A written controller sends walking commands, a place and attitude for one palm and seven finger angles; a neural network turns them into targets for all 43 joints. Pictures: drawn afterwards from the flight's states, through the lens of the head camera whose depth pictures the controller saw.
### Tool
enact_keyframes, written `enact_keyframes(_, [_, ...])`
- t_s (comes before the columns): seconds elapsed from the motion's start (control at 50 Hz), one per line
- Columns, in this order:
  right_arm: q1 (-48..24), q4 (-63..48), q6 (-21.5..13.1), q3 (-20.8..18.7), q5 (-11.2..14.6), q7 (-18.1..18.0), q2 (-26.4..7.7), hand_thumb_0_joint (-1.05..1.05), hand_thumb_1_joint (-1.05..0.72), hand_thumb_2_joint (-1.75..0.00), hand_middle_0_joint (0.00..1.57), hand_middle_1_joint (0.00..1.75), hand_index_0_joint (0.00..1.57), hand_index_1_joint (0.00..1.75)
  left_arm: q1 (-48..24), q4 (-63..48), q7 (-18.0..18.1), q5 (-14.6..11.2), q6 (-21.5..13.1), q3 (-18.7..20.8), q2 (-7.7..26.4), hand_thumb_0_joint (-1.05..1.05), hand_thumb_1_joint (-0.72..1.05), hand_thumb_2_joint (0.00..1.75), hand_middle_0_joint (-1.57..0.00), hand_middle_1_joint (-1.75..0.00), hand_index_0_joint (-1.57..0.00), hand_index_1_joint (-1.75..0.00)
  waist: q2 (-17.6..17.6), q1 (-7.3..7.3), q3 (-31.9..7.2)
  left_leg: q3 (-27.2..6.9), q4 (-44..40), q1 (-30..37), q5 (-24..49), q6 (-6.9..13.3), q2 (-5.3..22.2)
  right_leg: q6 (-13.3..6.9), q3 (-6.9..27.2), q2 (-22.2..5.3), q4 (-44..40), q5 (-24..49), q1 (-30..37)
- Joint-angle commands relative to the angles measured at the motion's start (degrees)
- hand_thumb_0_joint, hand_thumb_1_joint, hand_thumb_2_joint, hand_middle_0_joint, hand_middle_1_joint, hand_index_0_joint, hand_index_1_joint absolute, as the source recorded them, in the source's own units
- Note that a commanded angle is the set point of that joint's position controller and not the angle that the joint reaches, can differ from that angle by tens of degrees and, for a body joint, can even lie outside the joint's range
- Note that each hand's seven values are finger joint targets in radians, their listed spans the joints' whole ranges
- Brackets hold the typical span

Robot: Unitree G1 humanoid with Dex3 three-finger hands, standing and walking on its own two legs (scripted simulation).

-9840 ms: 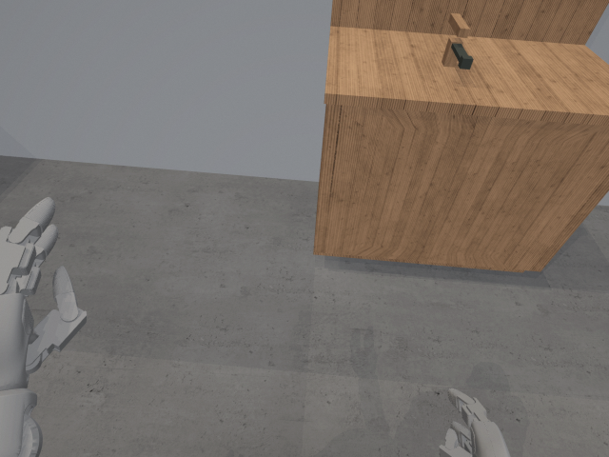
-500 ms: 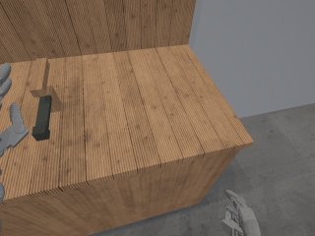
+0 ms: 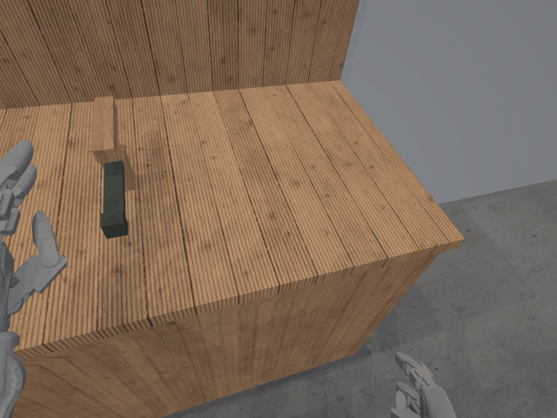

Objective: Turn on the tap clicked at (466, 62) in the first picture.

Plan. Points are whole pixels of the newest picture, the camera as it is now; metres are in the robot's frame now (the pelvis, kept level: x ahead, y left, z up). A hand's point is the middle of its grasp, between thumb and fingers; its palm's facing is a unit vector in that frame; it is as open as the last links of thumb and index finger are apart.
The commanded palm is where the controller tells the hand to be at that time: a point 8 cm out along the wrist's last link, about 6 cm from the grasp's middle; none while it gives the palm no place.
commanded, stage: come to a stop and stand still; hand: left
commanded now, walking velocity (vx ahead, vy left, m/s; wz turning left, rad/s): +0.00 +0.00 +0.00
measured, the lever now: (114, 224) +0.33 +0.27 +0.08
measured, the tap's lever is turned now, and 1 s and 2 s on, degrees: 0 0 0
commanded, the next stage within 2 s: look again from close up in 0.68 s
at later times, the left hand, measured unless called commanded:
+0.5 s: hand (88, 238) +0.26 +0.24 +0.16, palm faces +0.38 -0.86 -0.35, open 7.4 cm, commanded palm +0.19 +0.28 +0.18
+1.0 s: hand (104, 235) +0.26 +0.23 +0.16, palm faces +0.38 -0.85 -0.36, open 7.4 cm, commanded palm +0.20 +0.26 +0.18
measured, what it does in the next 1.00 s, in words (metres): shifts its weight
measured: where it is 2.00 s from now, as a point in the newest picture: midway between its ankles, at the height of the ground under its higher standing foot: outside the picture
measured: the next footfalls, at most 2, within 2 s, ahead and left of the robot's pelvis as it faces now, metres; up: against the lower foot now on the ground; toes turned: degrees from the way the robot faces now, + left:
none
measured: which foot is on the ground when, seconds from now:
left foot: down 0.00-1.00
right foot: down 0.00-1.00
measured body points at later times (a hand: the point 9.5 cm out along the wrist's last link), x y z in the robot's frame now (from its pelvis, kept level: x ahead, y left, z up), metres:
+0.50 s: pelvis +0.04 -0.01 +0.01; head +0.06 +0.02 +0.45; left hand +0.23 +0.29 +0.18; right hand +0.23 -0.23 -0.06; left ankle +0.06 +0.06 -0.74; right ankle +0.05 -0.15 -0.74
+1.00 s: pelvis +0.05 -0.02 +0.01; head +0.07 +0.00 +0.46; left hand +0.24 +0.27 +0.18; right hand +0.23 -0.24 -0.07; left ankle +0.06 +0.06 -0.74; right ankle +0.05 -0.15 -0.74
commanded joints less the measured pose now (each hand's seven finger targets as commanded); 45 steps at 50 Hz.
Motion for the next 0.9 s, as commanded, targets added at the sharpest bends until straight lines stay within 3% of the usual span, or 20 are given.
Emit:
enact_keyframes(0.0, [-5.7,-9.0,-3.2,-4.0,0.2,-0.7,-8.9,0.0,-0.9,-0.9,0.2,0.3,0.2,0.3,-5.1,-10.3,0.7,0.3,-2.8,4.6,8.8,0.0,0.9,0.9,-0.2,-0.3,-0.2,-0.3,6.3,-0.15,-6.1,-11.1,-15.6,-4.6,-21.4,-2.0,9.6,-1.1,-0.1,0.3,-2.4,-2.3,6.2])
enact_keyframes(0.14, [-7.4,-8.9,-3.2,-3.4,0.3,-1.1,-8.1,0.0,-0.9,-0.9,0.2,0.3,0.2,0.3,-8.0,-13.3,0.8,0.3,-2.9,4.6,9.5,0.0,0.9,0.9,-0.2,-0.3,-0.2,-0.3,8.5,-0.12,-8.0,-10.7,-15.2,1.4,-12.9,-3.6,8.8,-1.3,0.4,0.0,-3.8,1.3,5.3])
enact_keyframes(0.16, [-6.8,-8.6,-3.1,-3.4,0.0,-1.1,-8.6,0.0,-0.9,-0.9,0.2,0.3,0.2,0.3,-7.9,-12.1,0.7,0.1,-3.0,3.1,7.9,0.0,0.9,0.9,-0.2,-0.3,-0.2,-0.3,7.6,-0.2,-7.7,-11.0,-15.0,0.7,-11.5,-3.6,8.5,-1.3,0.2,0.1,-4.1,2.1,5.7])
enact_keyframes(0.24, [-7.6,-8.9,-2.6,-3.5,0.4,-1.2,-8.1,0.0,-0.9,-0.9,0.2,0.3,0.2,0.3,-5.2,-11.5,1.0,-0.1,-2.4,4.1,8.8,0.0,0.9,0.9,-0.2,-0.3,-0.2,-0.3,6.3,-0.15,-8.5,-8.8,-12.3,3.5,-4.0,-4.5,7.2,-1.7,0.9,-0.9,-5.8,5.4,5.5])
enact_keyframes(0.26, [-7.0,-8.8,-2.2,-3.6,0.1,-1.2,-8.5,0.0,-0.9,-0.9,0.2,0.3,0.2,0.3,-4.7,-10.0,0.7,-0.4,-2.4,2.6,7.2,0.0,0.9,0.9,-0.2,-0.3,-0.2,-0.3,5.9,-0.26,-7.9,-8.5,-12.2,3.0,-3.7,-4.3,7.1,-1.5,0.7,-0.8,-6.3,5.5,5.3])
enact_keyframes(0.34, [-8.2,-9.5,-1.5,-3.8,0.5,-1.5,-8.2,0.0,-0.9,-0.9,0.2,0.3,0.2,0.3,-3.2,-11.9,1.1,-0.7,-2.2,5.1,9.7,0.0,0.9,0.9,-0.2,-0.3,-0.2,-0.3,6.7,-0.18,-9.2,-7.4,-10.6,5.1,2.2,-4.8,6.5,-1.8,1.2,-1.5,-6.1,8.8,5.7])
enact_keyframes(0.36, [-7.5,-9.3,-1.2,-3.7,0.2,-1.6,-8.5,0.0,-0.9,-0.9,0.2,0.3,0.2,0.3,-2.3,-10.4,0.7,-1.2,-2.2,3.5,8.0,0.0,0.9,0.9,-0.2,-0.3,-0.2,-0.3,5.4,-0.23,-9.0,-7.5,-10.5,4.3,2.1,-4.4,6.4,-1.7,0.9,-1.6,-6.6,9.0,5.8])
enact_keyframes(0.44, [-8.5,-9.8,-0.8,-4.0,0.7,-2.0,-8.4,0.0,-0.9,-0.9,0.2,0.3,0.2,0.3,-1.2,-13.9,1.3,-1.4,-2.0,6.3,10.9,0.0,0.9,0.9,-0.2,-0.3,-0.2,-0.3,6.1,-0.15,-11.8,-6.7,-8.3,7.4,9.1,-4.7,6.2,-1.8,1.4,-2.3,-5.8,13.3,6.8])
enact_keyframes(0.46, [-7.8,-9.7,-0.4,-3.9,0.3,-1.9,-8.6,0.0,-0.9,-0.9,0.2,0.3,0.2,0.3,0.1,-12.2,0.8,-2.0,-1.9,4.3,8.5,0.0,0.9,0.9,-0.2,-0.3,-0.2,-0.3,5.6,-0.22,-11.5,-6.7,-8.3,7.0,9.2,-4.3,6.1,-1.7,1.2,-2.3,-6.4,13.3,6.5])
enact_keyframes(0.48, [-7.8,-10.2,-0.5,-4.3,0.6,-2.0,-8.7,0.0,-0.9,-0.9,0.2,0.3,0.2,0.3,-0.8,-14.4,0.9,-2.0,-1.9,4.8,9.5,0.0,0.9,0.9,-0.2,-0.3,-0.2,-0.3,6.6,-0.36,-11.9,-7.1,-8.1,7.6,10.7,-4.6,6.3,-1.9,1.6,-2.4,-5.7,14.2,7.1])
enact_keyframes(0.54, [-8.8,-10.0,-0.3,-4.1,0.8,-2.3,-8.7,0.0,-0.9,-0.9,0.2,0.3,0.2,0.3,0.1,-14.5,1.4,-1.9,-1.6,6.6,11.2,0.0,0.9,0.9,-0.2,-0.3,-0.2,-0.3,6.5,-0.13,-12.0,-6.6,-7.7,8.4,11.6,-4.7,6.4,-1.8,1.6,-2.6,-5.6,14.2,6.4])
enact_keyframes(0.56, [-7.8,-9.8,0.1,-4.0,0.4,-2.3,-8.8,0.0,-0.9,-0.9,0.2,0.3,0.2,0.3,0.6,-13.3,1.0,-2.3,-1.7,4.3,8.6,0.0,0.9,0.9,-0.2,-0.3,-0.2,-0.3,6.0,-0.29,-11.8,-6.9,-8.1,7.5,11.3,-4.4,6.2,-1.8,1.0,-2.3,-5.9,14.0,6.8])
enact_keyframes(0.64, [-8.7,-9.9,0.2,-4.2,0.9,-2.5,-8.8,0.0,-0.9,-0.9,0.2,0.3,0.2,0.3,0.7,-14.0,1.5,-2.1,-1.2,6.2,10.7,0.0,0.9,0.9,-0.2,-0.3,-0.2,-0.3,5.6,-0.26,-11.8,-7.0,-8.0,8.1,12.1,-4.8,6.4,-1.8,1.4,-2.6,-5.5,14.2,6.7])
enact_keyframes(0.66, [-7.8,-9.7,0.6,-4.1,0.5,-2.5,-8.9,0.0,-0.9,-0.9,0.2,0.3,0.2,0.3,1.3,-12.7,1.1,-2.4,-1.3,4.3,8.6,0.0,0.9,0.9,-0.2,-0.3,-0.2,-0.3,4.9,-0.33,-11.8,-7.1,-8.1,7.7,11.9,-4.4,6.3,-1.7,0.7,-2.4,-6.0,13.9,6.8])
enact_keyframes(0.74, [-8.8,-9.9,0.8,-4.1,0.9,-2.7,-8.7,0.0,-0.9,-0.9,0.2,0.3,0.2,0.3,1.8,-12.1,1.4,-2.4,-0.4,5.8,10.1,0.0,0.9,0.9,-0.2,-0.3,-0.2,-0.3,4.2,-0.37,-10.9,-6.8,-8.1,7.5,8.9,-4.2,6.3,-1.8,2.2,-3.1,-6.9,13.3,6.0])
enact_keyframes(0.76, [-8.1,-9.7,1.1,-3.9,0.5,-2.7,-8.8,0.0,-0.9,-0.9,0.2,0.3,0.2,0.3,1.9,-10.5,1.0,-2.6,-0.4,3.4,7.7,0.0,0.9,0.9,-0.2,-0.3,-0.2,-0.3,3.4,-0.5,-10.2,-6.8,-8.5,6.7,6.7,-3.7,6.2,-1.7,1.9,-2.9,-7.6,12.1,5.6])
enact_keyframes(0.84, [-9.1,-9.9,0.9,-4.0,0.9,-3.0,-8.7,0.0,-0.9,-0.9,0.2,0.3,0.2,0.3,0.0,-12.7,1.5,-2.2,-0.2,5.7,10.6,0.0,0.9,0.9,-0.2,-0.3,-0.2,-0.3,4.7,-0.42,-10.5,-6.9,-8.7,7.3,5.9,-3.7,6.3,-1.8,2.7,-3.2,-7.4,11.7,5.6])
enact_keyframes(0.86, [-8.5,-9.7,1.3,-3.8,0.4,-2.9,-8.7,0.0,-0.9,-0.9,0.2,0.3,0.2,0.3,0.5,-11.5,1.2,-2.5,-0.2,3.5,8.2,0.0,0.9,0.9,-0.2,-0.3,-0.2,-0.3,4.6,-0.51,-10.3,-6.9,-8.8,6.4,5.1,-3.3,6.0,-1.8,2.3,-3.0,-7.9,11.4,5.9])
enact_keyframes(0.88, [-8.2,-10.1,1.0,-4.2,0.7,-3.0,-8.8,0.0,-0.9,-0.9,0.2,0.3,0.2,0.3,-0.8,-13.3,1.3,-2.5,-0.2,4.3,9.3,0.0,0.9,0.9,-0.2,-0.3,-0.2,-0.3,4.6,-0.6,-10.7,-7.3,-8.6,6.7,6.4,-3.5,6.1,-2.0,2.7,-3.2,-7.5,12.5,6.6])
